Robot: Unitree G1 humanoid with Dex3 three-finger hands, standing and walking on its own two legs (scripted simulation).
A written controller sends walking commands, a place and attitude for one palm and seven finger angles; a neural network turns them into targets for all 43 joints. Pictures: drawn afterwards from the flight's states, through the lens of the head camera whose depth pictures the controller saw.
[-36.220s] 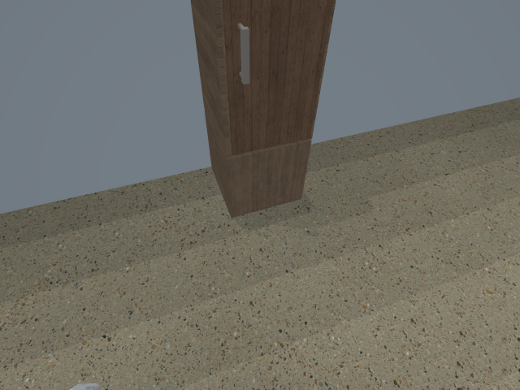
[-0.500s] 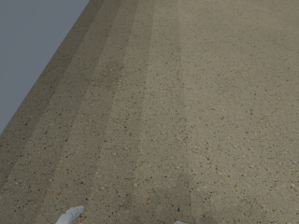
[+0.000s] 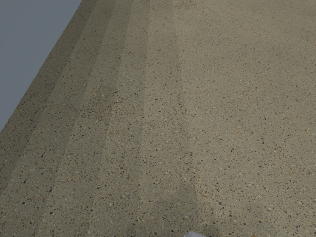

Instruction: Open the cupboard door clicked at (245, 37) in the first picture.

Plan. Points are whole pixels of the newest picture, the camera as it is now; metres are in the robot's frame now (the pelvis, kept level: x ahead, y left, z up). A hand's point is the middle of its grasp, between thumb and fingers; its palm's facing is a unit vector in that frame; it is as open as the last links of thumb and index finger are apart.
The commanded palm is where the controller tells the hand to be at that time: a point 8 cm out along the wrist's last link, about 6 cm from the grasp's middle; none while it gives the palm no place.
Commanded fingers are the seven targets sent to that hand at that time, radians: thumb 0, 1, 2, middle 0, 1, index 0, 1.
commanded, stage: turn to face it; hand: left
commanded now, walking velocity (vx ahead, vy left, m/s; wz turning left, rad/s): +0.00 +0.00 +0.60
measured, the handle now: out of the picture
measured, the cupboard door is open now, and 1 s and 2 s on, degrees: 38 38 38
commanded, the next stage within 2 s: none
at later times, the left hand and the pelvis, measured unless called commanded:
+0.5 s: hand (90, 223) +0.18 +0.21 -0.19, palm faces +0.28 -0.93 -0.22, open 7.3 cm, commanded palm none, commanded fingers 0.00 0.90 0.90 -0.20 -0.30 -0.20 -0.30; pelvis +0.15 -0.01 -0.01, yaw +16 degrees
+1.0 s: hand out of the picture +0.11 +0.14 -0.18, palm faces +0.59 -0.77 -0.24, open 7.4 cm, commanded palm none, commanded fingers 0.00 0.90 0.90 -0.20 -0.30 -0.20 -0.30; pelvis +0.20 -0.04 -0.01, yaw +36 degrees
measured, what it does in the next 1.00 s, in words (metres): walks ahead, turning left: right foot, then left foot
